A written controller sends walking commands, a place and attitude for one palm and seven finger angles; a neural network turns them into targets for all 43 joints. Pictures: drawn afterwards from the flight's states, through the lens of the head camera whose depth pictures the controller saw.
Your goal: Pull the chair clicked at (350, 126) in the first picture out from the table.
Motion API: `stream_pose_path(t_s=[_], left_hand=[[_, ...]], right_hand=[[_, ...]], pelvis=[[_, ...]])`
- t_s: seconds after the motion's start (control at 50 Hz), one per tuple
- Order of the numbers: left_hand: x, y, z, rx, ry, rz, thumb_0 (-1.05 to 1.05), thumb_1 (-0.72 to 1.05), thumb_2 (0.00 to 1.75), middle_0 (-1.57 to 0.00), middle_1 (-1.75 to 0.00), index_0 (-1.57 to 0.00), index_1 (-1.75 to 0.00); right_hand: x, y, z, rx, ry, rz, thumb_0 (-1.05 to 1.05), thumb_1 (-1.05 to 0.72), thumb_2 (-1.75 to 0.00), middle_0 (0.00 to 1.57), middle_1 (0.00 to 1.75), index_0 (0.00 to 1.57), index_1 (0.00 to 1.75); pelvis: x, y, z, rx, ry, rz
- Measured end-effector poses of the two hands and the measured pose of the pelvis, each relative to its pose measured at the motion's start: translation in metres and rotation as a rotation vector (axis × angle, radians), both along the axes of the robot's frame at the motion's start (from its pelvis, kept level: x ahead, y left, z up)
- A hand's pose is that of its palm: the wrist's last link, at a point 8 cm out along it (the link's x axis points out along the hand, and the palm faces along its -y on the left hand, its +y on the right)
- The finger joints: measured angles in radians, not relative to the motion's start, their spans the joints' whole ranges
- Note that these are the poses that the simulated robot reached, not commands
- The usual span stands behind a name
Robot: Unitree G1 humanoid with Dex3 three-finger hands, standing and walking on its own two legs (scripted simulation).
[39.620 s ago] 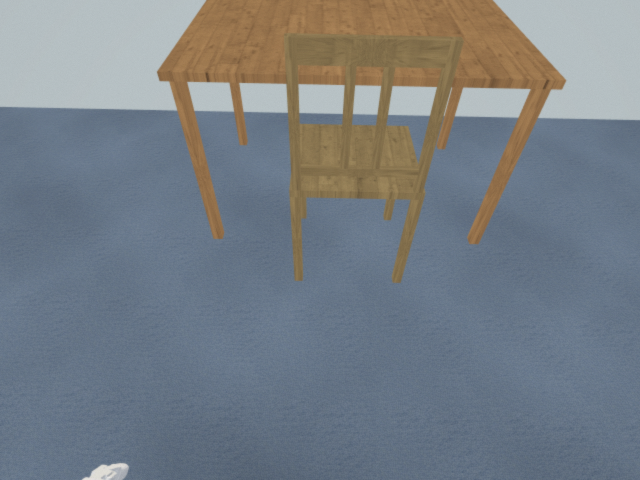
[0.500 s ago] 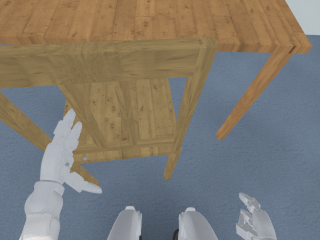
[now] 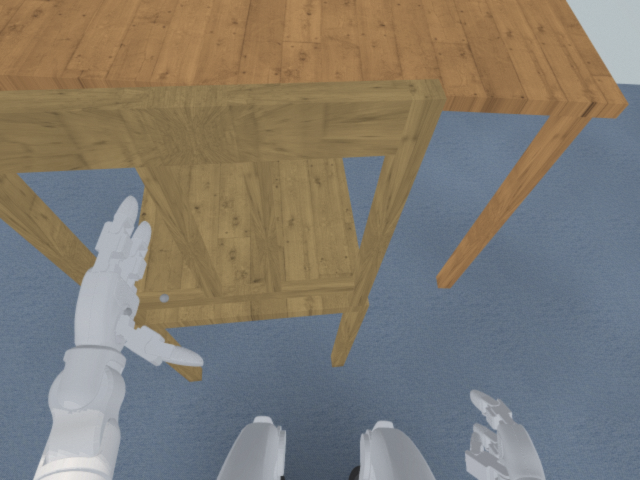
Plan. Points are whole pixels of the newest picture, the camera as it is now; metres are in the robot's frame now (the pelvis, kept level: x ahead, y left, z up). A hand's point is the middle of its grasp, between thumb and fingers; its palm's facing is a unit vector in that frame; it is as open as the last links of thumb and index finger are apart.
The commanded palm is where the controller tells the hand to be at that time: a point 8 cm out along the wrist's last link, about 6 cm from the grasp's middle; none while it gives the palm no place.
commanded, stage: push the fingers through the gap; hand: left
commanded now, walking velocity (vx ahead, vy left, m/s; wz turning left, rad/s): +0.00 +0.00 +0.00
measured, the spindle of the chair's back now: (190, 242) +0.39 +0.18 +0.04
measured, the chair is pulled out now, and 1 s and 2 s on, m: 0.06 0.06 0.05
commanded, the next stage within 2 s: hook a spindle and tug to test in 1.70 s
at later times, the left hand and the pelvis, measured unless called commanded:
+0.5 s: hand (179, 280) +0.35 +0.19 +0.01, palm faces -0.02 -1.00 -0.03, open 16.9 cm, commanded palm +0.34 +0.24 +0.02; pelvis +0.00 +0.00 +0.00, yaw -1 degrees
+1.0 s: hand (180, 242) +0.40 +0.20 +0.02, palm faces +0.02 -1.00 -0.04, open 16.9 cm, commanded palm +0.37 +0.24 +0.02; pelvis +0.00 +0.00 +0.00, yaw -1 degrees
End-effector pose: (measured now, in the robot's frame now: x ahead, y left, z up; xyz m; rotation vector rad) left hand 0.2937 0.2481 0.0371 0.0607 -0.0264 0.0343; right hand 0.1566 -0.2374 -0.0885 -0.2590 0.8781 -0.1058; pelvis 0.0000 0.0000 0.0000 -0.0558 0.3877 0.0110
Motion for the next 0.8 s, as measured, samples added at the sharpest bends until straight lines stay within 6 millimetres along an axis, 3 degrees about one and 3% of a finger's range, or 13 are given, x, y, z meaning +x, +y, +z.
stream_pose_path(t_s=[0.06, 0.12, 0.2, 0.28, 0.36, 0.44, 0.6, 0.74, 0.8], left_hand=[[0.003, 0.008, -0.022, -0.024, 0.097, 0.005, -0.01, -0.5, 0.3, -0.06, -0.08, -0.06, -0.08], [0.0, 0.0, -0.035, -0.048, 0.15, -0.037, -0.01, -0.5, 0.3, -0.06, -0.08, -0.05, -0.08], [0.001, -0.016, -0.019, -0.042, 0.066, -0.082, -0.01, -0.5, 0.3, -0.06, -0.08, -0.05, -0.08], [0.016, -0.012, -0.006, -0.02, -0.023, -0.044, -0.01, -0.5, 0.3, -0.06, -0.08, -0.06, -0.08], [0.033, 0.0, -0.017, -0.019, 0.036, -0.009, -0.01, -0.5, 0.3, -0.06, -0.08, -0.06, -0.08], [0.035, 0.001, -0.027, -0.029, 0.114, -0.035, -0.01, -0.5, 0.3, -0.06, -0.08, -0.06, -0.08], [0.045, -0.003, -0.007, -0.031, 0.005, -0.026, -0.01, -0.5, 0.3, -0.06, -0.08, -0.06, -0.08], [0.061, -0.001, -0.025, -0.029, 0.087, -0.04, -0.01, -0.5, 0.3, -0.06, -0.08, -0.06, -0.08], [0.064, -0.004, -0.024, -0.034, 0.079, -0.049, -0.01, -0.5, 0.3, -0.06, -0.08, -0.06, -0.08]], right_hand=[[-0.001, -0.002, -0.002, -0.002, 0.007, -0.003, 0.01, -0.91, -0.89, 0.2, 0.3, 0.2, 0.3], [-0.002, -0.005, -0.002, -0.014, 0.006, -0.016, 0.02, -0.91, -0.89, 0.2, 0.3, 0.2, 0.3], [-0.005, -0.007, 0.0, -0.033, 0.009, -0.026, 0.02, -0.91, -0.89, 0.2, 0.3, 0.2, 0.3], [-0.006, -0.007, -0.003, -0.036, 0.024, -0.015, 0.01, -0.91, -0.89, 0.2, 0.3, 0.2, 0.3], [-0.009, -0.006, -0.009, -0.023, 0.044, -0.021, 0.01, -0.91, -0.89, 0.2, 0.3, 0.2, 0.3], [-0.014, -0.006, -0.008, -0.014, 0.059, -0.043, 0.01, -0.91, -0.89, 0.2, 0.3, 0.2, 0.3], [-0.023, -0.007, -0.006, -0.026, 0.086, -0.049, 0.01, -0.91, -0.89, 0.2, 0.3, 0.2, 0.3], [-0.031, -0.01, -0.01, -0.032, 0.112, -0.064, 0.01, -0.91, -0.89, 0.2, 0.3, 0.2, 0.3], [-0.036, -0.012, -0.01, -0.037, 0.123, -0.076, 0.01, -0.91, -0.89, 0.2, 0.3, 0.2, 0.3]], pelvis=[[-0.001, 0.0, -0.003, -0.002, 0.008, 0.0], [-0.001, 0.001, -0.004, -0.007, 0.011, 0.0], [0.0, 0.002, -0.001, -0.007, 0.011, -0.003], [0.001, 0.002, -0.003, -0.005, 0.017, -0.001], [-0.001, 0.001, -0.006, -0.004, 0.024, -0.003], [0.0, 0.002, -0.004, -0.004, 0.025, -0.009], [0.003, 0.003, 0.001, -0.004, 0.023, -0.009], [0.0, 0.004, -0.003, -0.005, 0.029, -0.01], [-0.001, 0.004, -0.002, -0.006, 0.028, -0.013]])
